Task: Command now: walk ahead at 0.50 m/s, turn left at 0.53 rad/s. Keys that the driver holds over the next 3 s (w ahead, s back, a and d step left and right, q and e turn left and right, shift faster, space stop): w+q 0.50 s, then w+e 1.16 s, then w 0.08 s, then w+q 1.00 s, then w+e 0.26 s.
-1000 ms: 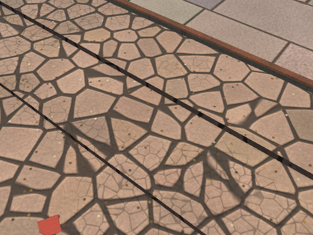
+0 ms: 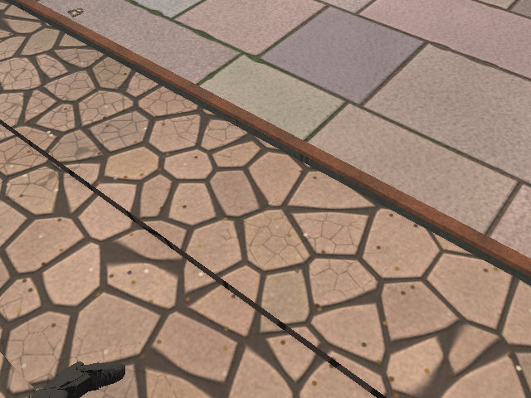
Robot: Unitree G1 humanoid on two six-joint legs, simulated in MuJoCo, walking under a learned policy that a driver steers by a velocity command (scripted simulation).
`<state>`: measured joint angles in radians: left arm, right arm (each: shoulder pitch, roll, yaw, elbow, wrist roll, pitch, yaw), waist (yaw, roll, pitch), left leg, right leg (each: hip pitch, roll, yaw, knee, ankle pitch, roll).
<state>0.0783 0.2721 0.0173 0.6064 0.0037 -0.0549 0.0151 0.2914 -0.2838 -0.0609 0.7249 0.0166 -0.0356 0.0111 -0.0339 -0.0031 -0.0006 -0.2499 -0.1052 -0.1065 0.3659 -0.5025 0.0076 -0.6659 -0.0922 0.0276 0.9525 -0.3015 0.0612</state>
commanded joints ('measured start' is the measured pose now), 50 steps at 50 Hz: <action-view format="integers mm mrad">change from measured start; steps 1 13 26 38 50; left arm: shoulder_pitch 166 249 329 240 -90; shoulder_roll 112 105 246 89 10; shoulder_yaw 47 45 88 52 14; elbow -25 81 187 144 8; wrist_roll -19 26 -30 -37 -28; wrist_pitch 2 -61 5 4 -8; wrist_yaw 5 35 27 3 -67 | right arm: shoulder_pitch -160 -193 -157 -66 45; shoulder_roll -148 -57 -91 -62 -121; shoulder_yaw -33 -8 -42 -30 -31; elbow -133 -217 -211 -35 63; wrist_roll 6 -1 7 -33 -18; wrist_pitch -8 17 3 -83 -22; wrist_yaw -2 8 71 25 -21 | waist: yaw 149 54 -22 59 -50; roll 138 -38 -147 57 35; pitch -122 71 -42 -5 90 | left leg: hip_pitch -185 -580 -68 67 381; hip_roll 196 156 15 312 375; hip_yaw -155 -5 252 36 249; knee -8 874 194 -197 -169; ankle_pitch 143 426 333 655 892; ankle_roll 127 -34 129 208 132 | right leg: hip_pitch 391 455 733 5 -185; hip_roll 47 -161 -189 -63 1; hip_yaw -77 53 -241 100 -71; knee -97 -765 -372 233 -197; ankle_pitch -42 99 1086 138 204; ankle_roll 18 -211 -155 -56 -106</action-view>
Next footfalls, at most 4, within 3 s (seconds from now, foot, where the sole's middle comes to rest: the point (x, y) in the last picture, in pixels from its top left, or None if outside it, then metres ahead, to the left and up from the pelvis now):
0.08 right None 0.14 -0.15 -0.76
0.54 left None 0.39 0.17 -0.76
1.08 right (257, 290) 0.76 0.04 -0.72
1.52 left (169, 242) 0.93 0.29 -0.72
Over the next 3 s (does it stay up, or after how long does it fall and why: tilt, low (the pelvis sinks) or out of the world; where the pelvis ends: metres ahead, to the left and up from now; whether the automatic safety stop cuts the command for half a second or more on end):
stays up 1.46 0.13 0.07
